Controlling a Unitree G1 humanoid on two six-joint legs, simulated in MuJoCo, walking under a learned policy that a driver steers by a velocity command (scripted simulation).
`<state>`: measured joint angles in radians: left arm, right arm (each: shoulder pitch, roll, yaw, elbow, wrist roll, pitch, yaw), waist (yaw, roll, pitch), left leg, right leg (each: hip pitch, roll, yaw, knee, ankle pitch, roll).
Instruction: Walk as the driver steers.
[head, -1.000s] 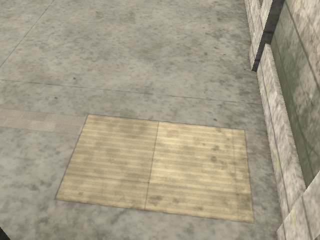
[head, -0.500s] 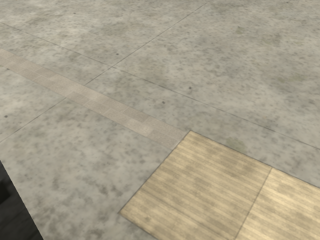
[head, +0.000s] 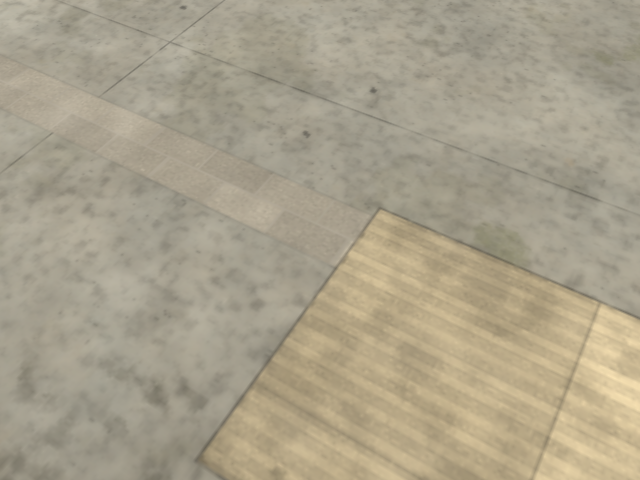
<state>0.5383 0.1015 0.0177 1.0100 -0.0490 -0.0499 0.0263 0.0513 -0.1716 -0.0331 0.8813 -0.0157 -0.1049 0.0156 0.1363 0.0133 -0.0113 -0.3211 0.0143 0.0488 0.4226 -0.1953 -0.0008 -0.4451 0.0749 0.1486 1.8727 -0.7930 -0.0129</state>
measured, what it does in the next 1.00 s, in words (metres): walks ahead, turning right: right foot, then left foot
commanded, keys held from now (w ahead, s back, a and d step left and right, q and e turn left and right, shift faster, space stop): e+shift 1.00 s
